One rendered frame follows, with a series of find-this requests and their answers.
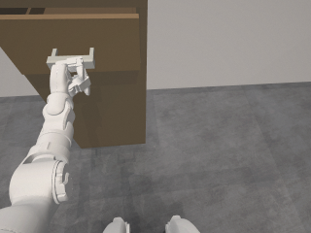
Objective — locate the robot left forearm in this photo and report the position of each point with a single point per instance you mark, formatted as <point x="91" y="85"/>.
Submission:
<point x="56" y="136"/>

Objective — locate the robot shin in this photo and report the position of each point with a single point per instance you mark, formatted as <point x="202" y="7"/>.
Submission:
<point x="175" y="217"/>
<point x="117" y="219"/>

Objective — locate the handle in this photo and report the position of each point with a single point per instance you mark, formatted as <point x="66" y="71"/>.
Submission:
<point x="88" y="60"/>

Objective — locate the robot left upper arm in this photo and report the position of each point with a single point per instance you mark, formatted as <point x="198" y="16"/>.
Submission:
<point x="37" y="190"/>

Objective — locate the right robot shin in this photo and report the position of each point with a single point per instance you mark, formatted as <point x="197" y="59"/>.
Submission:
<point x="175" y="217"/>

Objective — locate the left robot shin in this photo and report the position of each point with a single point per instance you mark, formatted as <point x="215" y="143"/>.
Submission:
<point x="117" y="219"/>

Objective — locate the cabinet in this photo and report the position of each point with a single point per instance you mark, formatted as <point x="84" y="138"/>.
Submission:
<point x="114" y="112"/>

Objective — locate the robot left hand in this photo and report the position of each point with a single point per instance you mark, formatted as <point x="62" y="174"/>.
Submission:
<point x="61" y="80"/>

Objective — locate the drawer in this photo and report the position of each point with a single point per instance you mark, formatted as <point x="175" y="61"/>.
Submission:
<point x="113" y="32"/>

